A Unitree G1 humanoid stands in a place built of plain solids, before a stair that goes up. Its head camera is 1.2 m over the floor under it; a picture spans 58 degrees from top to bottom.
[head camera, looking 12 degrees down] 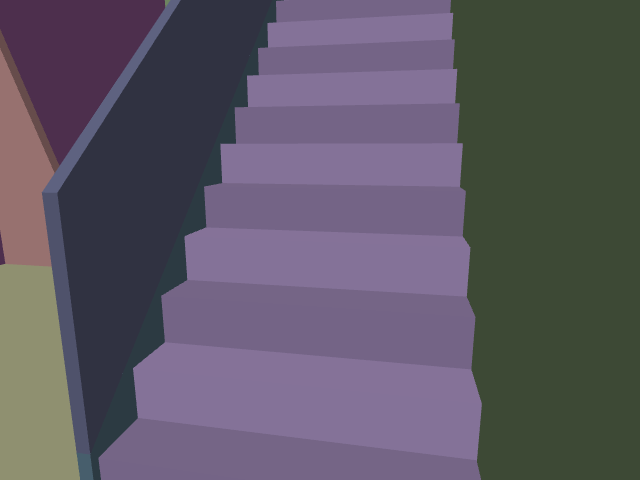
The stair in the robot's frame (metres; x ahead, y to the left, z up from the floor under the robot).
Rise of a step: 0.20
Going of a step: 0.22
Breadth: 1.22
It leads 11 degrees to the right of straight ahead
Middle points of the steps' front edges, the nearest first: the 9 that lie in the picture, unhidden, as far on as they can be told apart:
1.35 0.09 0.41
1.56 0.05 0.61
1.78 0.01 0.82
2.00 -0.03 1.02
2.22 -0.08 1.22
2.43 -0.12 1.43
2.65 -0.16 1.63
2.87 -0.20 1.83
3.09 -0.24 2.04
